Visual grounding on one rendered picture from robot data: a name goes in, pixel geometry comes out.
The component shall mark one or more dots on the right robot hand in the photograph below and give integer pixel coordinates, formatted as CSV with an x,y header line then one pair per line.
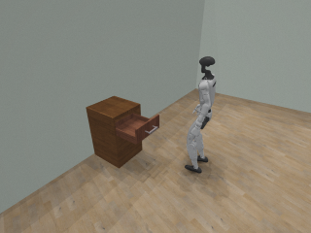
x,y
198,109

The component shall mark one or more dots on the robot left foot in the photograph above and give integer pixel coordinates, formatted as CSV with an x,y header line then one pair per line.
x,y
191,168

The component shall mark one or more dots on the handle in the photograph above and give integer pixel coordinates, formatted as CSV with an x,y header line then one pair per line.
x,y
155,128

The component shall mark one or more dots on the left robot upper arm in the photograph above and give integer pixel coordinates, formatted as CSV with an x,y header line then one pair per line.
x,y
204,89

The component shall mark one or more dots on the drawer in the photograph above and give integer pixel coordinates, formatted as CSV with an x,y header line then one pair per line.
x,y
132,128

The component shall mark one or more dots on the robot left forearm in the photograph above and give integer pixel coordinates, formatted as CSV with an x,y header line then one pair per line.
x,y
203,114

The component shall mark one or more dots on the cabinet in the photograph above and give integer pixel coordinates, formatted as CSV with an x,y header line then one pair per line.
x,y
102,117

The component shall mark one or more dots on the left robot hand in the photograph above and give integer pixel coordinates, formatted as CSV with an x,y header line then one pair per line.
x,y
195,131

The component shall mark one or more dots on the left robot shin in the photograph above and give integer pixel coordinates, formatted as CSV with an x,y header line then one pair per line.
x,y
192,151

